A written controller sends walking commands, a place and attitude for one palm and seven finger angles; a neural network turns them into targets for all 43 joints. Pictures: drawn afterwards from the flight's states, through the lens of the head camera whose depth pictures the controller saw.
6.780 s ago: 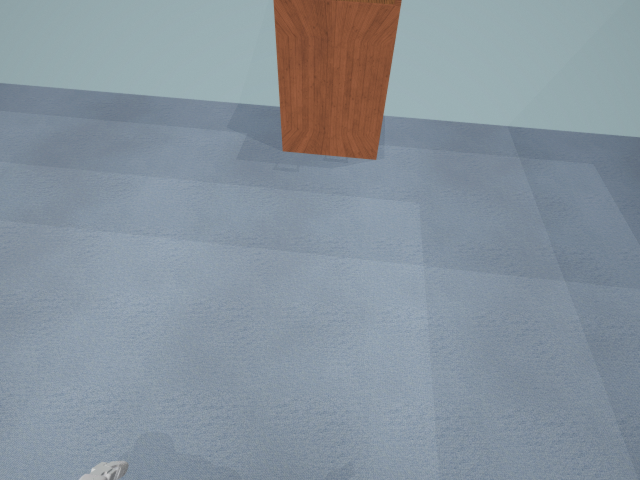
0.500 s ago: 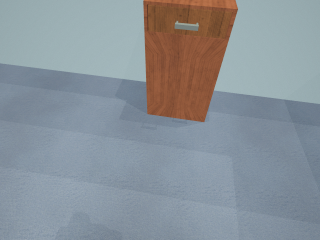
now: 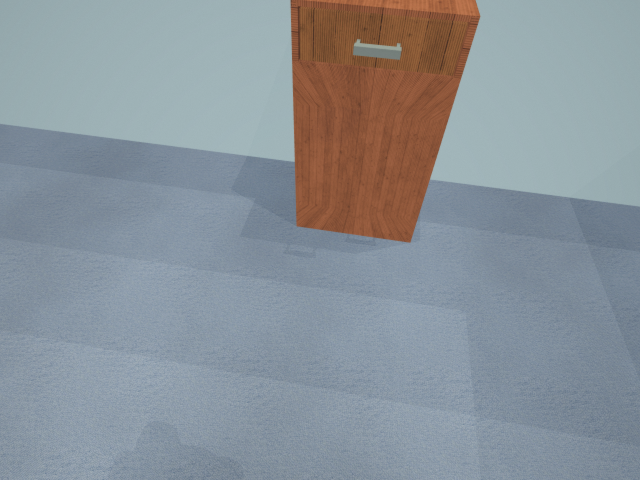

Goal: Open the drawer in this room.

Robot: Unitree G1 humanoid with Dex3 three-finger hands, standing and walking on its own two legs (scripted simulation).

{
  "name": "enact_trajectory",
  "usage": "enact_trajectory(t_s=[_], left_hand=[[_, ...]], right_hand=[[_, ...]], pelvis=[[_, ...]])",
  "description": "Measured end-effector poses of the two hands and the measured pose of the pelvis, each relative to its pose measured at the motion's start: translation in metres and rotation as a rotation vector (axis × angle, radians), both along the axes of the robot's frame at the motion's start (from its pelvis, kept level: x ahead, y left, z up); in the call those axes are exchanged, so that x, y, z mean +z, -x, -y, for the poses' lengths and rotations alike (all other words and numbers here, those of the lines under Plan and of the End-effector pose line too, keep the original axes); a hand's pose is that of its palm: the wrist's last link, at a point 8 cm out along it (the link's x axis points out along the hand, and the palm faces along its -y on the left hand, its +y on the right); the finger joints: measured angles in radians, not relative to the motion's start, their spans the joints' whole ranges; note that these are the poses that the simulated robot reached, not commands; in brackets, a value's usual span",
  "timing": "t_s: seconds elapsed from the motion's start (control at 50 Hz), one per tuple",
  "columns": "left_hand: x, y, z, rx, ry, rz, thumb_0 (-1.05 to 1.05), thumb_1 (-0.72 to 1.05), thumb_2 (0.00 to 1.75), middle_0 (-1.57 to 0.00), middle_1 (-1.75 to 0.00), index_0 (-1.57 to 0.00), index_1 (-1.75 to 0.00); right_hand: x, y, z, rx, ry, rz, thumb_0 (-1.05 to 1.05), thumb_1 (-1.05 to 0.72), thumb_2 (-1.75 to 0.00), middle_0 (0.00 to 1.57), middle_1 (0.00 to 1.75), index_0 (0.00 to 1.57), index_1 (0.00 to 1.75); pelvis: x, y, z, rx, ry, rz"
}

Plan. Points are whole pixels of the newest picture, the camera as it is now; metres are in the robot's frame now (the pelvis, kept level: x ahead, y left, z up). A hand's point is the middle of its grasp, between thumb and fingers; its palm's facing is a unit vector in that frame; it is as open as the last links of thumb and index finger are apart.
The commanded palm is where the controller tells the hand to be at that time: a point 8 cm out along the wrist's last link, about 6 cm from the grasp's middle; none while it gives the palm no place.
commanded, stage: look at it before walking up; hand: left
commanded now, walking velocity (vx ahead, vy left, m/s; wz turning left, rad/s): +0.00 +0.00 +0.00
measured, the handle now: (377, 47) +1.17 -0.09 +0.03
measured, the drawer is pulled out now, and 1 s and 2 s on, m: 0.00 0.00 0.00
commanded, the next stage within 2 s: walk to a spot facing it in 0.26 s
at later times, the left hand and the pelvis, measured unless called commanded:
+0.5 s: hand out of the picture -0.01 +0.19 -0.18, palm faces +0.01 -0.98 -0.19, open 7.4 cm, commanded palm none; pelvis -0.01 +0.00 +0.00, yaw -2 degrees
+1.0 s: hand out of the picture +0.11 +0.13 -0.16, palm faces -0.18 -0.97 -0.19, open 7.4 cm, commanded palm none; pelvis +0.12 -0.05 +0.00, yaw -16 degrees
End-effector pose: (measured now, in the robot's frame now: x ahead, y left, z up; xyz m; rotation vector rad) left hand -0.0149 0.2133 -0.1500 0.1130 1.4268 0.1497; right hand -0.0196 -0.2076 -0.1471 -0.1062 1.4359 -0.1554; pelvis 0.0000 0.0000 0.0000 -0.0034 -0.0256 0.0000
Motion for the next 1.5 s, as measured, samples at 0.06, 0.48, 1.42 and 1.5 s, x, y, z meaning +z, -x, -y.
enact_trajectory(t_s=[0.06,0.48,1.42,1.5], left_hand=[[0.001,-0.002,-0.003,-0.002,-0.006,0.008,0.00,0.91,0.89,-0.20,-0.30,-0.20,-0.29],[0.001,-0.005,-0.021,-0.021,-0.027,0.019,0.00,0.91,0.89,-0.20,-0.30,-0.20,-0.29],[0.003,-0.506,0.035,-0.542,-0.010,0.204,0.00,0.91,0.89,-0.20,-0.30,-0.19,-0.29],[0.016,-0.572,0.076,-0.642,0.010,0.292,0.00,0.91,0.89,-0.20,-0.30,-0.19,-0.29]], right_hand=[[0.000,0.003,-0.001,-0.002,-0.002,-0.001,0.00,-0.91,-0.90,0.20,0.30,0.20,0.30],[0.004,-0.007,0.020,0.005,0.056,0.042,0.00,-0.91,-0.90,0.20,0.30,0.20,0.30],[0.025,-0.260,0.060,-0.419,0.168,0.188,0.00,-0.91,-0.90,0.20,0.30,0.20,0.30],[0.023,-0.217,0.042,-0.543,0.152,0.069,0.00,-0.91,-0.90,0.20,0.30,0.20,0.30]], pelvis=[[0.000,0.001,-0.001,0.000,0.000,0.001],[-0.001,0.008,-0.004,-0.024,-0.002,0.001],[-0.004,-0.298,0.025,-0.537,0.031,-0.028],[-0.002,-0.316,0.030,-0.589,0.026,-0.028]])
